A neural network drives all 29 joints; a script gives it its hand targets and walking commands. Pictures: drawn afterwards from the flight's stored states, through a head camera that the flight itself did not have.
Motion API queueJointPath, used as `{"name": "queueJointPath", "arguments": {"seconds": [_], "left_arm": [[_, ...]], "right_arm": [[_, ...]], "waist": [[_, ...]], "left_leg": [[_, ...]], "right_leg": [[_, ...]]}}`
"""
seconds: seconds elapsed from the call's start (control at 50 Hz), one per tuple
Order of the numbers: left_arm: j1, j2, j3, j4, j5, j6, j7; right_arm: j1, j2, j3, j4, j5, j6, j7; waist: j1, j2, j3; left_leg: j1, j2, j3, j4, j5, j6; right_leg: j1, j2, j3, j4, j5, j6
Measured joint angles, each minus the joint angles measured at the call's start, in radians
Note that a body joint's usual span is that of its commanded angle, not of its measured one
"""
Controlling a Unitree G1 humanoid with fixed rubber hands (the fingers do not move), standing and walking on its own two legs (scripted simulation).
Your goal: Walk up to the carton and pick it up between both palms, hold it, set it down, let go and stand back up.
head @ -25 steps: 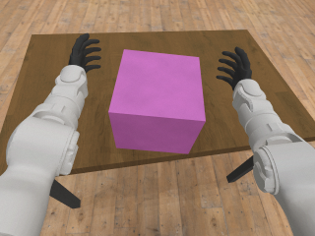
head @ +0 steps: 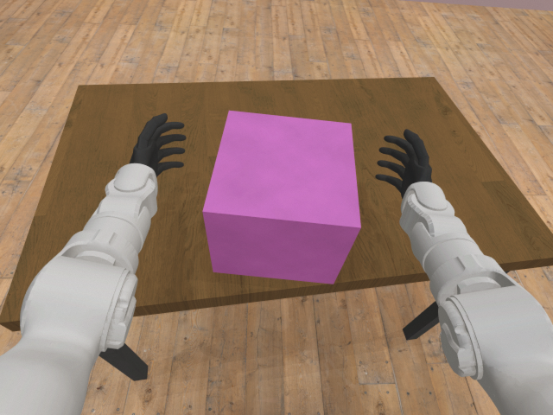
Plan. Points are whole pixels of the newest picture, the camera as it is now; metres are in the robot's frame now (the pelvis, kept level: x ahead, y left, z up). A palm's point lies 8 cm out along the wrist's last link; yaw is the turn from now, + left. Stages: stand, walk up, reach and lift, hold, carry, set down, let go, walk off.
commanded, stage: set down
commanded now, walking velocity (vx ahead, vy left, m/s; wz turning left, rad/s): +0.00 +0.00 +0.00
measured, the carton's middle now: (281, 198) +0.49 +0.01 +0.00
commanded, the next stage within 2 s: none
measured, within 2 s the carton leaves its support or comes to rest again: neither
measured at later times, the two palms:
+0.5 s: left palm (137, 211) +0.40 +0.22 +0.07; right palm (413, 228) +0.39 -0.18 +0.07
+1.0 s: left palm (126, 270) +0.33 +0.23 +0.02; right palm (411, 292) +0.31 -0.18 +0.02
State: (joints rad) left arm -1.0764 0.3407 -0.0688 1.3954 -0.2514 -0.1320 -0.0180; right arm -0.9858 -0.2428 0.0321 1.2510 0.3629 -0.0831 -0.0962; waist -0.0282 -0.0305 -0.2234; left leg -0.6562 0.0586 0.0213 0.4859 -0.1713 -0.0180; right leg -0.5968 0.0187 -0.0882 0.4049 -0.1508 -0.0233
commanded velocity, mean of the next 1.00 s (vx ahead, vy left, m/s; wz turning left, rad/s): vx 0.00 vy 0.00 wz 0.00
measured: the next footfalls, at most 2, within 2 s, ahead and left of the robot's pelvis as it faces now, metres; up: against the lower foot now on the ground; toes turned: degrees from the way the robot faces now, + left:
none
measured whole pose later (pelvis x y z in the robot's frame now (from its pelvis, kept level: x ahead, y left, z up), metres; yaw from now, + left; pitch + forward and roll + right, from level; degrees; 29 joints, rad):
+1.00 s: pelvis +0.00 +0.00 +0.00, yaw +0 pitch +4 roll -1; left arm -0.39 0.25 0.03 0.89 -0.19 -0.23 -0.03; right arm -0.32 -0.12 0.05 0.84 0.26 -0.25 -0.14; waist 0.00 -0.03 -0.06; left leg -0.34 0.04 0.02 0.50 -0.23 -0.01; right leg -0.30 0.01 -0.06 0.46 -0.22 -0.02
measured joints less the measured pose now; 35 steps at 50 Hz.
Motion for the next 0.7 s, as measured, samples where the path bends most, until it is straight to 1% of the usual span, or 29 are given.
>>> {"name": "queueJointPath", "arguments": {"seconds": [0.1, 0.2, 0.32, 0.4, 0.48, 0.58, 0.7], "left_arm": [[0.105, -0.015, 0.035, -0.103, 0.0, -0.015, 0.025], [0.134, -0.015, 0.043, -0.144, -0.016, -0.017, 0.028], [0.155, -0.03, 0.06, -0.144, -0.006, -0.017, 0.01], [0.198, -0.046, 0.074, -0.142, 0.016, -0.025, 0.001], [0.258, -0.056, 0.077, -0.155, 0.027, -0.045, 0.003], [0.337, -0.057, 0.061, -0.198, 0.017, -0.076, 0.015], [0.43, -0.057, 0.059, -0.288, 0.013, -0.099, 0.018]], "right_arm": [[0.113, 0.016, -0.004, -0.118, -0.015, -0.009, -0.008], [0.156, 0.022, 0.002, -0.18, -0.029, -0.004, -0.022], [0.176, 0.019, 0.04, -0.181, -0.015, -0.009, -0.038], [0.204, 0.023, 0.061, -0.162, -0.001, -0.026, -0.041], [0.248, 0.034, 0.065, -0.154, 0.005, -0.05, -0.038], [0.314, 0.054, 0.051, -0.176, -0.003, -0.075, -0.03], [0.403, 0.083, 0.03, -0.246, -0.026, -0.101, -0.032]], "waist": [[0.011, 0.013, -0.002], [0.017, 0.029, -0.002], [0.023, 0.031, 0.012], [0.024, 0.021, 0.032], [0.025, 0.007, 0.051], [0.025, -0.002, 0.068], [0.021, 0.008, 0.077]], "left_leg": [[-0.014, 0.0, 0.006, 0.013, -0.003, 0.003], [-0.02, -0.001, 0.009, 0.032, -0.008, 0.007], [0.03, -0.006, 0.014, 0.038, -0.017, 0.01], [0.085, -0.008, 0.015, 0.034, -0.023, 0.009], [0.124, -0.009, 0.012, 0.034, -0.028, 0.007], [0.135, -0.009, 0.004, 0.044, -0.032, 0.005], [0.132, -0.008, -0.005, 0.053, -0.035, 0.003]], "right_leg": [[-0.018, 0.0, 0.008, 0.016, -0.002, 0.002], [-0.029, -0.003, 0.013, 0.042, -0.009, 0.004], [0.014, -0.006, 0.021, 0.059, -0.022, 0.007], [0.065, -0.008, 0.025, 0.063, -0.031, 0.007], [0.103, -0.008, 0.024, 0.067, -0.039, 0.006], [0.117, -0.007, 0.018, 0.074, -0.044, 0.003], [0.122, -0.004, 0.013, 0.072, -0.044, 0.002]]}}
